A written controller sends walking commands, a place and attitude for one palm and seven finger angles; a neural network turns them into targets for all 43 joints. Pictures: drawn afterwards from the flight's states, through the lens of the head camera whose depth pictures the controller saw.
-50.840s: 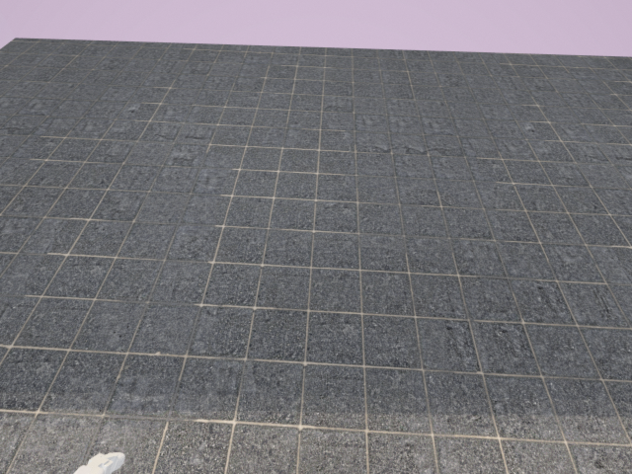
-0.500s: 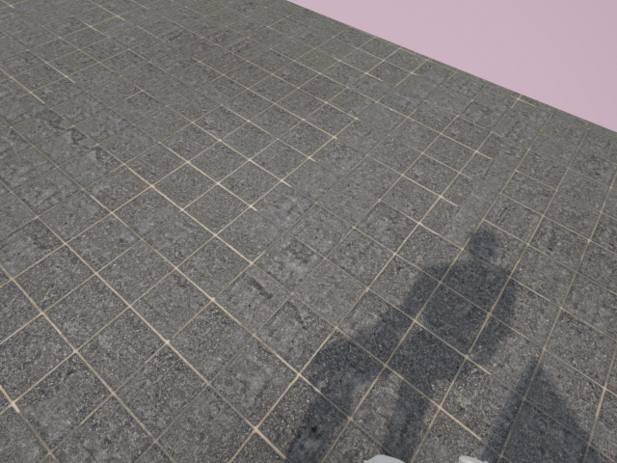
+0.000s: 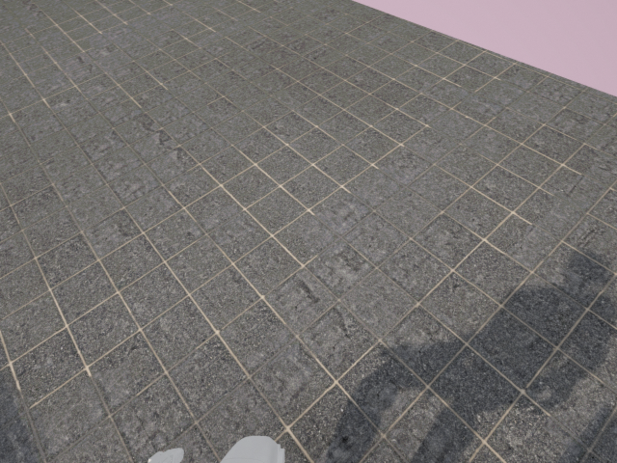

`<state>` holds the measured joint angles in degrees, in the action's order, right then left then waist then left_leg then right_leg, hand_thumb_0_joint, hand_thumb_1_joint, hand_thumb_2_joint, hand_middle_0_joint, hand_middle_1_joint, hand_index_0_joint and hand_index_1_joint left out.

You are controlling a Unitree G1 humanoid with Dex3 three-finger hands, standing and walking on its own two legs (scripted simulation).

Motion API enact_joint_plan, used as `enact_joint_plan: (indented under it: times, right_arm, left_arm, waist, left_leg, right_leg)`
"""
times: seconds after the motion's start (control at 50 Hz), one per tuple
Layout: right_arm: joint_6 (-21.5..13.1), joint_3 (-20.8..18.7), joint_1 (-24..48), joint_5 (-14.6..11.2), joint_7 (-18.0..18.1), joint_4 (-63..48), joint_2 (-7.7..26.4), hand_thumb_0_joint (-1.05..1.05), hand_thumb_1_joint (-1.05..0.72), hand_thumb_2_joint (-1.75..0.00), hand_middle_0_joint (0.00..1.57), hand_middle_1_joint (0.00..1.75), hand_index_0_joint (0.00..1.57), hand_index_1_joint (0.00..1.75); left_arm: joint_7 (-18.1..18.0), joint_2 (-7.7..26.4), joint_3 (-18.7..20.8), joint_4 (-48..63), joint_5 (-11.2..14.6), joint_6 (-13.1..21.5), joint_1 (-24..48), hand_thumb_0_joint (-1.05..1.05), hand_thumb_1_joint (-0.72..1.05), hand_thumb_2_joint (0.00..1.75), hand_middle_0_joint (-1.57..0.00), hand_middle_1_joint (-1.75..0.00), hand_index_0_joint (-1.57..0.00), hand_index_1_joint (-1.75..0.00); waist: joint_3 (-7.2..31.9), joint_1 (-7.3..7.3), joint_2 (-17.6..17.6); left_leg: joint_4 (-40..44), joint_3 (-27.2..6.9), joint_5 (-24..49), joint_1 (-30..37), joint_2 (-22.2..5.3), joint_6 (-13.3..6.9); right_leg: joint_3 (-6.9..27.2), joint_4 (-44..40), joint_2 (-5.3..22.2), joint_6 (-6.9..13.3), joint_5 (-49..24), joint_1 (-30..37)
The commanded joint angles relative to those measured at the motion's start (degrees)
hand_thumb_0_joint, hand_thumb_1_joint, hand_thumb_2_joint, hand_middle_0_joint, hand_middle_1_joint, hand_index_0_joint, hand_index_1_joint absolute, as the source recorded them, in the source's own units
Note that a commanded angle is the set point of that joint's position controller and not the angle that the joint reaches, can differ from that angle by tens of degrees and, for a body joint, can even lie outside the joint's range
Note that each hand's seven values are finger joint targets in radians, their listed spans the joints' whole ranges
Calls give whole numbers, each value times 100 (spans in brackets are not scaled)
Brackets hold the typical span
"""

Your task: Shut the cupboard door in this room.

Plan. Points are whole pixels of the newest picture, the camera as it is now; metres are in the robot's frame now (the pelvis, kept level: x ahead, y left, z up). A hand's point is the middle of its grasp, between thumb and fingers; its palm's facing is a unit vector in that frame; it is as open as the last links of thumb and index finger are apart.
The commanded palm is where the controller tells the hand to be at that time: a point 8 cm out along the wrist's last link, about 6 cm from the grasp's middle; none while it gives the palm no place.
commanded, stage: turn or walk to find it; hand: left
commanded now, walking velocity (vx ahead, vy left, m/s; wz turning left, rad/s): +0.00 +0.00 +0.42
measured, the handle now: out of the picture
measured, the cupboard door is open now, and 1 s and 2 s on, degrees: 55 55 55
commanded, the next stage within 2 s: none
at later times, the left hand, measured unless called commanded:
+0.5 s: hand out of the picture +0.02 +0.26 -0.17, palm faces +0.27 -0.93 -0.24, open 7.4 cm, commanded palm none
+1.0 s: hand out of the picture -0.02 +0.20 -0.16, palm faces +0.47 -0.85 -0.24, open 7.4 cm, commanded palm none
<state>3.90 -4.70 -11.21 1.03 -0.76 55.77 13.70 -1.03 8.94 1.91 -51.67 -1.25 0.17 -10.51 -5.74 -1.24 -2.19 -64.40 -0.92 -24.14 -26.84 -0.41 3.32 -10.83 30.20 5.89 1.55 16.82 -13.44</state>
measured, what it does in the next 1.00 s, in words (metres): steps on the spot, turning left: left foot, then right foot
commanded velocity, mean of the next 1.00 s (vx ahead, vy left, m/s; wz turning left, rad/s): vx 0.00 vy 0.00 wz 0.42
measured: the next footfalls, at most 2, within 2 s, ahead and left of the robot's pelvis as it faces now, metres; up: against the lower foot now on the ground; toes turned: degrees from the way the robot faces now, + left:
left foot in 0.24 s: +0.02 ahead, +0.14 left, +0.00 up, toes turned +12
right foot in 0.66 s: +0.09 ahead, -0.09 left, +0.00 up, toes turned +12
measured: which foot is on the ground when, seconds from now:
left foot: up 0.00-0.22, down 0.24-0.66, up 0.68-1.00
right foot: down 0.00-0.24, up 0.26-0.64, down 0.66-1.00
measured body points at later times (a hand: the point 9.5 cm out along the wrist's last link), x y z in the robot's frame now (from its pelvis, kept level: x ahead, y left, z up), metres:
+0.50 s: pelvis +0.00 +0.04 +0.00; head +0.04 +0.06 +0.45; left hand +0.00 +0.31 -0.15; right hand +0.15 -0.18 -0.13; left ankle -0.02 +0.14 -0.74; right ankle +0.03 -0.12 -0.68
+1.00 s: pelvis +0.01 +0.00 +0.00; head +0.06 +0.01 +0.45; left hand -0.05 +0.24 -0.14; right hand +0.18 -0.20 -0.16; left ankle -0.08 +0.12 -0.70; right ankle +0.05 -0.10 -0.74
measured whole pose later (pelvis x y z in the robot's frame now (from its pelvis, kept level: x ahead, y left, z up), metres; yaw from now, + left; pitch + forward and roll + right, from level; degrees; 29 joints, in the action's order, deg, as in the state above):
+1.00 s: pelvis +0.01 +0.00 +0.00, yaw +27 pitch +1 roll +2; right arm 4.0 -4.0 -10.3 0.7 -0.9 56.5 13.2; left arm -0.7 10.2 2.4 -52.9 -1.6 0.1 -13.0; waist -5.8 0.4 0.4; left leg -48.2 1.5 -26.3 -21.0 -1.8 3.6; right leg -13.0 29.8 7.8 0.3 16.7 -13.0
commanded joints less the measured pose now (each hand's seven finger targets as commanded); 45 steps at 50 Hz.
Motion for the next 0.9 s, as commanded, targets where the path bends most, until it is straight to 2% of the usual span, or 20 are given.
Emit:
enact_joint_plan:
  times: [0.0, 0.1, 0.14, 0.18, 0.2, 0.22, 0.24, 0.26, 0.32, 0.36, 0.52, 0.56, 0.6, 0.62, 0.64, 0.66, 0.68, 0.74, 0.8, 0.88]
  right_arm:
    - [-122, 13, 312, -24, -34, -446, 183, 0, -90, -90, 20, 30, 20, 30]
    - [-189, 95, 560, -62, -31, -538, 119, 0, -90, -90, 20, 30, 20, 30]
    - [-229, 97, 371, -65, -22, -513, 142, 0, -90, -90, 20, 30, 20, 30]
    - [-293, 64, 15, -35, -23, -432, 307, 0, -90, -90, 20, 30, 20, 30]
    - [-352, -48, -240, 5, -2, -439, 778, 0, -90, -90, 20, 30, 20, 30]
    - [-340, -196, -541, 10, 44, -434, 1349, 0, -90, -90, 20, 30, 20, 30]
    - [-303, -187, -714, -29, 104, -313, 1377, 0, -90, -90, 20, 30, 20, 30]
    - [-318, -174, -565, -8, 174, -298, 1257, 0, -90, -90, 20, 30, 20, 30]
    - [-342, -40, 121, 15, 211, -471, 887, 0, -90, -90, 20, 30, 20, 30]
    - [-362, -27, 141, 4, 197, -502, 865, 0, -90, -90, 20, 30, 20, 30]
    - [-301, -114, -34, 45, 157, -525, 914, 0, -90, -90, 20, 30, 20, 30]
    - [-288, -135, 1, 50, 150, -544, 901, 0, -90, -90, 20, 30, 20, 30]
    - [-278, -139, 94, 7, 140, -576, 829, 0, -90, -90, 20, 30, 20, 30]
    - [-290, -124, 34, -33, 114, -588, 644, 0, -90, -90, 20, 30, 20, 30]
    - [-300, -70, -88, -83, 67, -697, 264, 0, -90, -90, 20, 30, 20, 30]
    - [-254, -100, 77, -42, 76, -813, 333, 0, -90, -90, 20, 30, 20, 30]
    - [-151, -143, 110, 3, 81, -712, 454, 0, -90, -90, 20, 30, 20, 30]
    - [-85, -157, -154, 9, -13, -408, 363, 0, -90, -90, 20, 30, 20, 30]
    - [-77, -102, -94, 7, -36, -374, 271, 0, -90, -90, 20, 30, 20, 30]
    - [-121, -14, 340, -22, -39, -457, 173, 0, -90, -90, 20, 30, 20, 30]
  left_arm:
    - [-57, 1279, 363, 163, -18, 91, -624, 0, 90, 90, -20, -30, -20, -30]
    - [-52, 1465, 431, 10, -45, 52, -789, 0, 90, 90, -20, -30, -20, -30]
    - [-54, 1482, 451, -27, -42, 36, -660, 0, 90, 90, -20, -30, -20, -30]
    - [-31, 1483, 453, -30, 23, -1, -575, 0, 90, 90, -20, -30, -20, -30]
    - [-1, 1275, 432, 69, 61, -30, -620, 0, 90, 90, -20, -30, -20, -30]
    - [44, 890, 287, 264, 89, -57, -491, 0, 90, 90, -20, -30, -20, -30]
    - [-7, 923, 217, 350, 26, -128, -82, 0, 90, 90, -20, -30, -20, -30]
    - [-21, 858, 255, 295, 34, -141, 101, 0, 90, 90, -20, -30, -20, -30]
    - [64, 944, 294, 34, 43, -170, -103, 0, 90, 90, -20, -30, -20, -30]
    - [83, 903, 289, -17, 44, -182, -212, 0, 90, 90, -20, -30, -20, -30]
    - [58, 774, 233, 229, 67, -159, 92, 0, 90, 90, -20, -30, -20, -30]
    - [49, 764, 236, 229, 89, -113, -44, 0, 90, 90, -20, -30, -20, -30]
    - [23, 836, 266, 148, 99, -39, -416, 0, 90, 90, -20, -30, -20, -30]
    - [-6, 1041, 302, 109, 70, 28, -621, 0, 90, 90, -20, -30, -20, -30]
    - [-63, 1572, 397, 113, -24, 88, -748, 0, 90, 90, -20, -30, -20, -30]
    - [-57, 1769, 413, 193, -16, 56, -753, 0, 90, 90, -20, -30, -20, -30]
    - [-80, 1575, 431, 215, 21, 85, -586, 0, 90, 90, -20, -30, -20, -30]
    - [-85, 1130, 330, 399, 22, 56, 121, 0, 90, 90, -20, -30, -20, -30]
    - [-74, 1136, 332, 340, -3, 89, -131, 0, 90, 90, -20, -30, -20, -30]
    - [-55, 1340, 395, 163, -31, 70, -609, 0, 90, 90, -20, -30, -20, -30]
  waist:
    - [695, 353, 1215]
    - [743, 458, 1430]
    - [854, 328, 1286]
    - [1008, 81, 923]
    - [1285, -71, -118]
    - [1231, -225, -1617]
    - [1107, -340, -1187]
    - [1010, -286, -1391]
    - [639, 58, -745]
    - [642, 102, -604]
    - [615, -15, -792]
    - [699, 53, -830]
    - [886, 264, -694]
    - [1023, 340, -207]
    - [1113, 383, 1313]
    - [862, 441, 1568]
    - [717, 390, 1705]
    - [404, 21, 1069]
    - [483, 133, 1176]
    - [590, 390, 1200]
  left_leg:
    - [805, 214, -74, -222, -111, 101]
    - [2004, 486, -205, 236, -106, -4]
    - [2704, 561, 106, 642, -118, -51]
    - [3952, 643, 1214, 1695, -112, -150]
    - [4331, -349, 2318, 2675, -891, -508]
    - [4487, -2084, 4377, 3107, -2315, -1361]
    - [4450, -1993, 4449, 2809, -2480, -1670]
    - [4391, -1896, 4330, 2686, -2202, -1681]
    - [4432, -1062, 3571, 2038, -1468, -1302]
    - [4538, -902, 3257, 1914, -1334, -1214]
    - [4404, -1475, 2974, 1641, -1234, -1278]
    - [4195, -1576, 3300, 1526, -1156, -1228]
    - [3760, -1524, 3116, 1172, -911, -975]
    - [3283, -1332, 2409, 711, -617, -685]
    - [2098, -460, 592, -395, 149, -255]
    - [891, -250, -1098, -467, 336, -150]
    - [77, -576, -975, -436, 138, -171]
    - [-671, -352, 65, -450, -102, -49]
    - [-95, -77, 136, -352, -102, 67]
    - [1082, 231, -188, -155, -109, 103]
  right_leg:
    - [713, -926, 1386, 502, -3000, 1003]
    - [630, -713, 1543, 577, -3207, 1069]
    - [503, -467, 1573, 458, -3026, 1020]
    - [132, 210, 1384, 58, -2471, 457]
    - [-133, 1222, 945, -296, -1449, -476]
    - [-122, 2424, 175, -666, 1968, -1830]
    - [506, 2995, 199, -616, 2232, -1912]
    - [742, 3295, 172, -624, 1989, -2089]
    - [851, 3374, 95, -636, 1014, -1798]
    - [809, 3167, 38, -660, 801, -1643]
    - [699, 1595, -267, -654, 880, -1029]
    - [632, 973, -402, -612, 690, -612]
    - [589, -245, -402, -571, -271, 267]
    - [938, -949, -5, -477, -781, 967]
    - [2289, -1239, 1441, 11, -1491, 1726]
    - [2736, -1300, 2326, 614, -2004, 956]
    - [2744, -1424, 2140, 727, -1599, 360]
    - [1510, -1287, 1396, 449, -1234, 64]
    - [1063, -1221, 1265, 410, -1606, 391]
    - [902, -1026, 1409, 535, -2370, 875]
